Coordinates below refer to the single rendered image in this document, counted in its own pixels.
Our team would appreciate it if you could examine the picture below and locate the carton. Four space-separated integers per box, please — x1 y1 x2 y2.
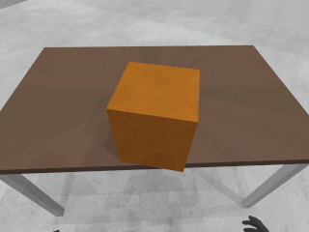
106 62 200 172

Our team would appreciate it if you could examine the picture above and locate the right robot hand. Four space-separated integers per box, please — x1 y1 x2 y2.
242 216 269 232

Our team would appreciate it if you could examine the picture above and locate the table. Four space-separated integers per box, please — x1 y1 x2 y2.
0 44 309 217

